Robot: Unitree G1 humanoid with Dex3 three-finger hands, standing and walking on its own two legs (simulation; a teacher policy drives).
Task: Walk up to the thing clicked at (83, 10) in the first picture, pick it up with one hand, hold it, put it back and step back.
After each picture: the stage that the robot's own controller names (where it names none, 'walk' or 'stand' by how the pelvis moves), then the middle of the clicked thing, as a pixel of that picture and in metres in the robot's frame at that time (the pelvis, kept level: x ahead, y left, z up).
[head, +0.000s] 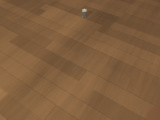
stand; (84, 13) +1.98 -0.05 -0.72
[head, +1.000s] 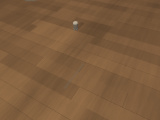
walk; (75, 25) +1.84 +0.20 -0.71
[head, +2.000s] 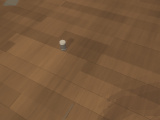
walk; (63, 45) +1.26 +0.28 -0.72
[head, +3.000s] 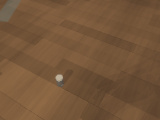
walk; (59, 80) +0.82 +0.23 -0.71
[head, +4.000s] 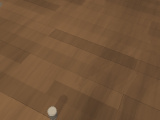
stand; (52, 113) +0.47 +0.20 -0.70
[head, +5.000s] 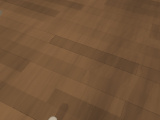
stand; out of the picture +0.42 +0.22 -0.72
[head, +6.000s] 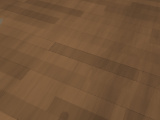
stand; out of the picture +0.39 +0.22 -0.73
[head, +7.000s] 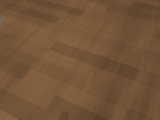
stand; out of the picture +0.38 +0.23 -0.73
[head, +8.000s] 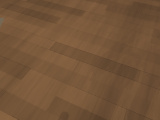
stand; out of the picture +0.38 +0.23 -0.73
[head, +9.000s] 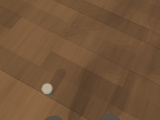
go down; (48, 90) +0.43 +0.20 -0.57
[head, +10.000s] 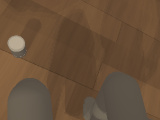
go down; (17, 47) +0.49 +0.23 -0.31
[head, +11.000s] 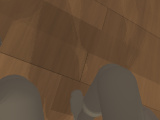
close in; out of the picture +0.48 +0.24 -0.27
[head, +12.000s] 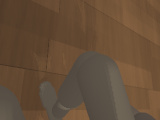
close; out of the picture +0.47 +0.28 -0.24
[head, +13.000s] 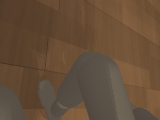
lift; out of the picture +0.45 +0.27 -0.24
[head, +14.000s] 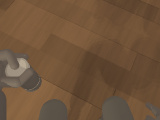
lift; (25, 76) +0.35 +0.20 -0.05
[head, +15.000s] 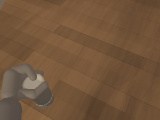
hold; (39, 91) +0.32 +0.16 -0.01
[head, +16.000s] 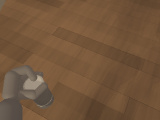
hold; (39, 92) +0.32 +0.16 -0.03
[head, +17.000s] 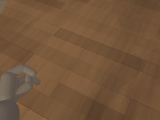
hold; out of the picture +0.18 +0.13 -0.68
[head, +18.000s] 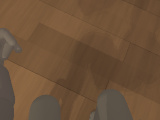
crouch; (46, 109) +0.26 +0.14 -0.43
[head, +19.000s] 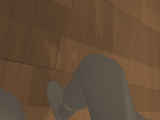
lower; out of the picture +0.26 +0.17 -0.24
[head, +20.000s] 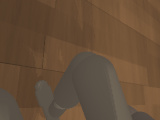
lower; out of the picture +0.26 +0.18 -0.24
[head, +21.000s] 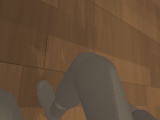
lower; out of the picture +0.26 +0.18 -0.24
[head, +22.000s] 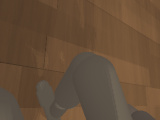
lower; out of the picture +0.26 +0.18 -0.24
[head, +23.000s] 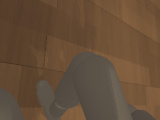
lower; out of the picture +0.26 +0.18 -0.24
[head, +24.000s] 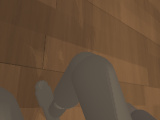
open; out of the picture +0.26 +0.18 -0.25
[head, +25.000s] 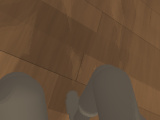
stand; (11, 96) +0.26 +0.16 -0.27
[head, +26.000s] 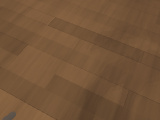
stand; out of the picture +0.20 +0.13 -0.63
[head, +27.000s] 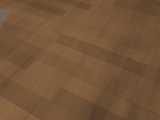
stand; out of the picture +0.20 +0.13 -0.67
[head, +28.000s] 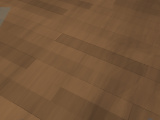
stand; out of the picture +0.19 +0.13 -0.67
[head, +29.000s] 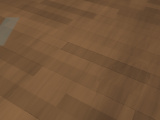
stand; out of the picture +0.20 +0.12 -0.72
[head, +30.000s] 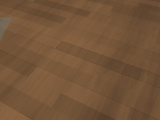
stand; out of the picture +0.19 +0.15 -0.73
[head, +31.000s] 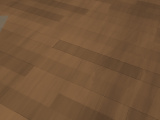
walk; out of the picture +0.17 +0.15 -0.73
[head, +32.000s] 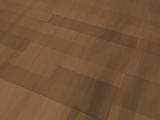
walk; out of the picture +0.30 +0.14 -0.70
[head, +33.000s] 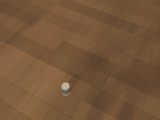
walk; (65, 89) +0.59 +0.12 -0.70
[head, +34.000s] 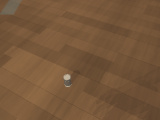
walk; (67, 80) +0.83 +0.18 -0.71
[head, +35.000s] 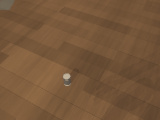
stand; (67, 79) +0.80 +0.14 -0.72
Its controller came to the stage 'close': yes
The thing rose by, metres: 0.68
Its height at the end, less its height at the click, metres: +0.00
